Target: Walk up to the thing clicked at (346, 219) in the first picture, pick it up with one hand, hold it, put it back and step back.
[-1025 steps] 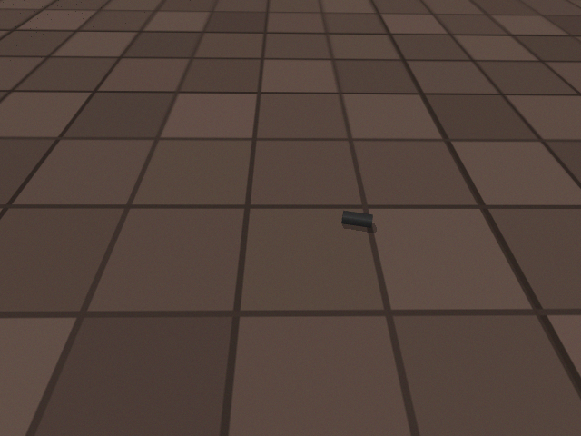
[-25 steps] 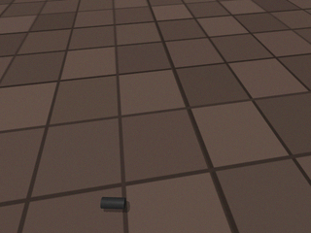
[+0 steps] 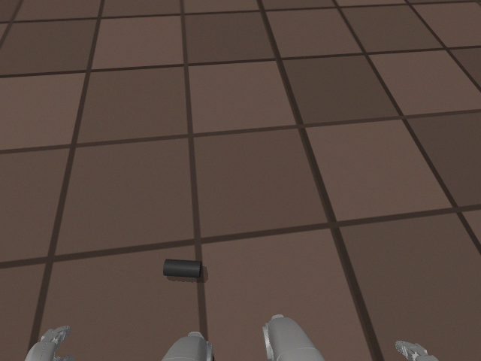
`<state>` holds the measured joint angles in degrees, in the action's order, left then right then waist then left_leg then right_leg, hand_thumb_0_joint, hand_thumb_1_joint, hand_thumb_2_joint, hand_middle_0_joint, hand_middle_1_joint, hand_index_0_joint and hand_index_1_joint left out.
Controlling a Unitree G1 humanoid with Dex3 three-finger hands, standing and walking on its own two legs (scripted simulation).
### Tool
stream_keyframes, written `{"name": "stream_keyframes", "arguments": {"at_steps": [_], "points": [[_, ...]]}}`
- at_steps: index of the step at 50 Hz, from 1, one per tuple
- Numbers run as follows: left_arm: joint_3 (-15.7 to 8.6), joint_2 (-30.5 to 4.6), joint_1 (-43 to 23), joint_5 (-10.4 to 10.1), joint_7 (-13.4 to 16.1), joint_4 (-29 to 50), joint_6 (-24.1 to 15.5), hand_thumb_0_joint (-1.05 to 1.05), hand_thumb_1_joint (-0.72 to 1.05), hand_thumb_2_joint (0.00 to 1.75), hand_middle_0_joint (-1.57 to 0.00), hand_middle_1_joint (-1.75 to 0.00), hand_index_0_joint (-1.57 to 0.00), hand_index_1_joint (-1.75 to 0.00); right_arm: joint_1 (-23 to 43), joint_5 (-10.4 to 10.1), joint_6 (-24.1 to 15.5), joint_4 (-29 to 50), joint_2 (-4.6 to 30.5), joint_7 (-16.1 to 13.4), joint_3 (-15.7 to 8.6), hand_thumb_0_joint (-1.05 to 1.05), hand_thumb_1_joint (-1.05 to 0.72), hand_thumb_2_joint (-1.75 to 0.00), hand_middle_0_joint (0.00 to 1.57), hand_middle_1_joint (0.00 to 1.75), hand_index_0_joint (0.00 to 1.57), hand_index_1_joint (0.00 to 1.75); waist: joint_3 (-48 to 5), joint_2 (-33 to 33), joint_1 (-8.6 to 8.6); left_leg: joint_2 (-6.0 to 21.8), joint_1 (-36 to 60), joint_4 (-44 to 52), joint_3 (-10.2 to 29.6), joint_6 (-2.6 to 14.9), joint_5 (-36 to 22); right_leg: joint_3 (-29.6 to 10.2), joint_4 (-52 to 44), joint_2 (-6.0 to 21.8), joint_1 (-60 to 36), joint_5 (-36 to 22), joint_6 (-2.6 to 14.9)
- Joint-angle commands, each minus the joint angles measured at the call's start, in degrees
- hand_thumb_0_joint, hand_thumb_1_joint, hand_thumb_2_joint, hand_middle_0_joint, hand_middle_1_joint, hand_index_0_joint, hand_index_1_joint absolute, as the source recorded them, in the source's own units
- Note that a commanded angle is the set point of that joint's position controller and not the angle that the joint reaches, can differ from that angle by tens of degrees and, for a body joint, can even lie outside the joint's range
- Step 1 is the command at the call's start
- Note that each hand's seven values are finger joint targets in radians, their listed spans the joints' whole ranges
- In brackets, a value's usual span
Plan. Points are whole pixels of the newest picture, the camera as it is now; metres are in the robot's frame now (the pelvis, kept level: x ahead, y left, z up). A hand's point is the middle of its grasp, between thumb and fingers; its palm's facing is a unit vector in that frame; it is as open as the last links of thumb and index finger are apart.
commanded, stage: walk up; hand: left
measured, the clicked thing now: (182, 268) +0.47 +0.21 -0.71
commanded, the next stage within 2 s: stand in 1.98 s
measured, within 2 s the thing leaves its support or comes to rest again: neither
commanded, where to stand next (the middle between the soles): +0.07 -0.01 m, yaw -3 degrees
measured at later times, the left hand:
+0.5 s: hand out of the picture +0.00 +0.24 -0.08, palm faces -0.03 -0.87 -0.48, open 7.4 cm
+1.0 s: hand out of the picture +0.13 +0.22 -0.11, palm faces -0.03 -0.89 -0.46, open 7.4 cm
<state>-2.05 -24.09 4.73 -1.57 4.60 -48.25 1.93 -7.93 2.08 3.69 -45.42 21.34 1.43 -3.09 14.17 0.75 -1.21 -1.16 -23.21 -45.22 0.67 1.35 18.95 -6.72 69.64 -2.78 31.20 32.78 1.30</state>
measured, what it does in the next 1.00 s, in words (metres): steps on the spot: right foot, then left foot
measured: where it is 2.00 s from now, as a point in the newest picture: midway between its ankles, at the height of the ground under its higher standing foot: outside the picture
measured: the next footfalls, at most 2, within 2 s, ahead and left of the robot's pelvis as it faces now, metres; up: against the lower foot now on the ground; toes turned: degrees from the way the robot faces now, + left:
right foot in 0.26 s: +0.00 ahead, -0.13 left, +0.00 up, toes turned -8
left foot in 0.70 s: +0.15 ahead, +0.07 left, +0.00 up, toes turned +1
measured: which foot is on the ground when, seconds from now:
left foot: down 0.00-0.28, up 0.30-0.68, down 0.70-1.00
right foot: up 0.00-0.24, down 0.26-0.74, up 0.76-0.98, down 1.00-1.00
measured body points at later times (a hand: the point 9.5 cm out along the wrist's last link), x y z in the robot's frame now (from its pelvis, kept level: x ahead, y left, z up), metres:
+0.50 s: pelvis +0.01 -0.06 +0.04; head +0.00 -0.09 +0.49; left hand +0.00 +0.28 -0.05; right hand +0.03 -0.40 -0.09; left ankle +0.13 +0.10 -0.63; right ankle -0.04 -0.13 -0.71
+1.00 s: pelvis +0.07 -0.07 +0.01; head +0.09 -0.08 +0.46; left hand +0.13 +0.26 -0.08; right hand +0.16 -0.38 -0.11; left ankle +0.11 +0.07 -0.70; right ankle +0.15 -0.19 -0.71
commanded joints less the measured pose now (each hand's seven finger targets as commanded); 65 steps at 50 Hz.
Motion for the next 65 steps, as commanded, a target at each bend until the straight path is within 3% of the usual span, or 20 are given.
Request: {"name": "stream_keyframes", "arguments": {"at_steps": [1, 3, 6, 10, 12, 14, 15, 18, 23, 26, 34, 35, 37, 41, 48, 49, 51, 56, 62, 65], "points": [[-3.6, -10.8, 9.0, 1.7, -1.6, 1.5, -2.8, 0.00, 0.90, 0.90, -0.20, -0.30, -0.20, -0.30, -4.3, -0.1, -3.2, 3.4, 14.4, -1.7, -4.4, 0.00, -0.90, -0.90, 0.20, 0.30, 0.20, 0.30, -22.2, -8.4, -0.61, 12.4, 18.3, 17.3, 17.0, 11.44, 1.8, 2.1, -9.8, 2.6, -1.4, -2.6, -0.26], [-4.7, -12.5, 6.7, 3.7, -4.4, 3.5, -3.4, 0.00, 0.90, 0.90, -0.20, -0.30, -0.20, -0.30, -10.9, 0.4, -4.3, 2.7, 19.7, -0.7, -6.5, 0.00, -0.90, -0.90, 0.20, 0.30, 0.20, 0.30, -21.5, -8.9, -3.75, 17.2, 23.5, 23.7, 28.4, 14.17, 27.1, 5.5, -14.0, 1.2, 1.6, 5.3, -0.88], [-5.6, -13.3, 6.7, 4.6, -5.8, 3.4, -3.2, 0.00, 0.90, 0.90, -0.20, -0.30, -0.20, -0.30, -11.8, 0.2, -5.5, 2.1, 21.5, -0.9, -6.8, 0.00, -0.90, -0.90, 0.20, 0.30, 0.20, 0.30, -12.9, -7.8, -2.83, 20.5, 19.9, 27.9, 32.5, 14.49, 31.1, 3.8, -18.3, 3.2, 4.0, 7.1, 0.71], [-6.2, -12.0, 15.8, 3.6, -7.2, 0.7, -4.0, 0.00, 0.90, 0.90, -0.20, -0.30, -0.20, -0.30, -7.1, 0.3, -5.8, 3.3, 20.2, -0.3, -6.0, 0.00, -0.90, -0.90, 0.20, 0.30, 0.20, 0.30, -9.5, -12.9, 1.19, 15.9, 4.3, 31.2, 21.3, 10.22, 24.7, 8.3, -30.7, 3.0, -13.0, 1.6, 2.19], [-7.3, -11.8, 29.6, 3.5, -6.8, -3.3, -4.9, 0.00, 0.90, 0.90, -0.20, -0.30, -0.20, -0.30, 0.4, 0.5, -4.8, 5.0, 16.7, 0.2, -4.8, 0.00, -0.90, -0.90, 0.20, 0.30, 0.20, 0.30, -9.8, -9.8, 10.09, 6.6, -13.5, 20.5, 6.3, 3.20, 20.5, 12.7, -47.3, 0.8, -38.6, -10.4, 2.73], [-8.9, -19.8, 28.5, 4.6, -5.1, -1.0, -5.8, 0.00, 0.90, 0.90, -0.20, -0.30, -0.20, -0.30, 1.2, -1.2, -4.4, 7.5, 10.1, -0.2, -2.9, 0.00, -0.90, -0.90, 0.20, 0.30, 0.20, 0.30, -4.5, 10.6, 10.32, -4.2, -32.7, -12.8, 4.1, -1.27, 13.6, -31.1, -63.9, 25.6, -34.6, 22.7, 7.70], [-8.2, -19.5, 21.4, 4.1, -4.9, 2.0, -6.0, 0.00, 0.90, 0.90, -0.20, -0.30, -0.20, -0.30, 0.7, -1.6, -4.9, 5.9, 14.5, -0.5, -3.7, 0.00, -0.90, -0.90, 0.20, 0.30, 0.20, 0.30, 1.4, 1.6, 7.87, 0.4, -28.5, -14.0, 12.0, -0.71, 7.9, -33.4, -66.1, 29.3, -24.7, 26.3, 10.09], [-6.4, -15.4, 15.1, 3.1, -4.2, 2.4, -8.0, 0.00, 0.90, 0.90, -0.20, -0.30, -0.20, -0.30, -9.9, -2.3, -5.0, 0.8, 15.6, 1.2, -4.5, 0.00, -0.90, -0.90, 0.20, 0.30, 0.20, 0.30, -0.9, -1.1, 0.46, 0.6, -19.2, -13.4, 11.5, -1.13, -4.1, -11.4, -63.7, 18.1, -24.8, 4.9, 1.74], [-6.0, -12.4, 15.4, 3.5, -3.6, 2.3, -8.4, 0.00, 0.90, 0.90, -0.20, -0.30, -0.20, -0.30, -11.0, -1.7, -3.6, 0.0, 13.4, 2.3, -3.8, 0.00, -0.90, -0.90, 0.20, 0.30, 0.20, 0.30, -1.4, 3.8, 1.17, 0.6, -12.7, -10.4, 8.7, -2.79, -10.8, 2.2, -61.2, 15.6, -21.5, -11.4, 1.87], [-4.8, -9.8, 15.0, 2.9, -3.4, 2.2, -7.0, 0.00, 0.90, 0.90, -0.20, -0.30, -0.20, -0.30, -9.3, -1.9, -3.3, -0.5, 10.3, 0.8, -2.2, 0.00, -0.90, -0.90, 0.20, 0.30, 0.20, 0.30, -2.6, 7.6, 1.94, 0.1, -3.9, -1.2, 5.3, -1.75, -9.9, 9.9, -51.7, 13.0, -20.4, -44.6, 0.14], [-4.1, -14.5, 16.6, 0.4, -0.7, 1.2, -5.3, 0.00, 0.90, 0.90, -0.20, -0.30, -0.20, -0.30, -4.7, 0.1, -2.5, -0.4, 12.4, -0.1, -2.1, 0.00, -0.90, -0.90, 0.20, 0.30, 0.20, 0.30, -11.1, 4.6, 2.10, 0.5, 7.1, 15.9, -3.0, 3.27, -9.8, 6.5, -33.0, 16.6, -27.1, -65.1, 1.62], [-4.2, -13.2, 17.6, 1.5, -2.7, 3.0, -5.5, 0.00, 0.90, 0.90, -0.20, -0.30, -0.20, -0.30, -14.2, -1.1, -4.6, -1.7, 14.0, 0.1, -3.6, 0.00, -0.90, -0.90, 0.20, 0.30, 0.20, 0.30, -19.3, 2.8, -2.17, -0.1, 19.8, 18.2, 0.4, 6.00, -1.5, 9.3, -21.7, 12.4, -23.9, -46.9, 3.02], [-3.6, -9.7, 18.5, 0.8, -3.6, 3.9, -5.9, 0.00, 0.90, 0.90, -0.20, -0.30, -0.20, -0.30, -17.4, -1.5, -5.5, -1.2, 22.2, -0.1, -6.5, 0.00, -0.90, -0.90, 0.20, 0.30, 0.20, 0.30, -23.9, -16.8, -4.45, 22.3, 36.4, 27.8, 41.5, 19.54, 9.9, 10.0, -0.2, -0.7, 5.2, 1.4, 0.55], [-3.6, -12.0, 16.4, 1.8, -4.6, 2.2, -6.5, 0.00, 0.90, 0.90, -0.20, -0.30, -0.20, -0.30, -8.3, -1.9, -6.1, 1.7, 15.7, -0.1, -4.1, 0.00, -0.90, -0.90, 0.20, 0.30, 0.20, 0.30, -7.1, -5.8, 0.15, 17.5, 9.8, 30.1, 21.9, 14.13, 12.4, 3.4, -10.4, 8.0, 0.7, -4.1, 1.23], [-4.3, -9.2, 24.3, 1.6, -1.4, -2.4, -7.4, 0.00, 0.90, 0.90, -0.20, -0.30, -0.20, -0.30, -0.7, -0.4, -3.1, 4.3, 11.8, 0.7, -2.6, 0.00, -0.90, -0.90, 0.20, 0.30, 0.20, 0.30, -13.5, -9.4, 4.12, 7.7, -2.3, 9.8, 4.7, 8.06, -14.8, 11.0, -37.3, 2.6, -23.4, -28.5, -1.52], [-5.3, -12.8, 24.8, 2.2, -0.9, -2.3, -7.6, 0.00, 0.90, 0.90, -0.20, -0.30, -0.20, -0.30, -0.6, -0.8, -2.6, 5.1, 9.9, 0.6, -2.2, 0.00, -0.90, -0.90, 0.20, 0.30, 0.20, 0.30, -13.7, -3.7, 5.18, 4.7, -7.1, 2.9, 3.1, 5.42, -5.9, 6.5, -40.1, 5.7, -26.4, -28.4, -0.13], [-6.7, -21.3, 21.0, 2.8, -0.1, 0.9, -7.2, 0.00, 0.90, 0.90, -0.20, -0.30, -0.20, -0.30, -3.2, -0.6, -0.7, 5.6, 10.4, -0.2, -2.8, 0.00, -0.90, -0.90, 0.20, 0.30, 0.20, 0.30, -13.7, 7.4, 3.93, -0.8, -8.5, -20.3, 7.2, 0.83, 17.4, -25.4, -51.7, 31.4, -15.0, -28.0, 13.56], [-5.8, -16.6, 13.7, 3.4, 0.2, 3.1, -6.4, 0.00, 0.90, 0.90, -0.20, -0.30, -0.20, -0.30, -9.0, -0.8, 0.0, 1.4, 14.6, 0.2, -5.2, 0.00, -0.90, -0.90, 0.20, 0.30, 0.20, 0.30, -13.4, 6.0, 1.52, 1.3, -9.4, -27.8, 8.7, -1.07, 6.3, -10.9, -47.6, 21.2, -13.8, -10.3, 11.19], [-6.1, -17.1, 14.0, 4.3, -1.7, 3.5, -5.5, 0.00, 0.90, 0.90, -0.20, -0.30, -0.20, -0.30, -6.6, -0.9, -1.5, 0.1, 12.8, 1.0, -4.0, 0.00, -0.90, -0.90, 0.20, 0.30, 0.20, 0.30, -13.6, 13.4, 4.01, 1.3, -0.4, -0.5, -1.0, -1.39, 14.6, -4.7, -44.2, 16.5, -12.2, -2.7, 10.28], [-4.2, -14.2, 11.3, 2.8, -2.7, 3.3, -4.3, 0.00, 0.90, 0.90, -0.20, -0.30, -0.20, -0.30, -12.8, -0.8, -2.9, -3.7, 12.4, -0.1, -4.0, 0.00, -0.90, -0.90, 0.20, 0.30, 0.20, 0.30, -14.3, 6.5, -0.24, -1.1, 14.4, 14.0, -3.6, -0.25, 1.9, -0.5, -34.8, 13.6, -2.0, -5.1, 5.98]]}}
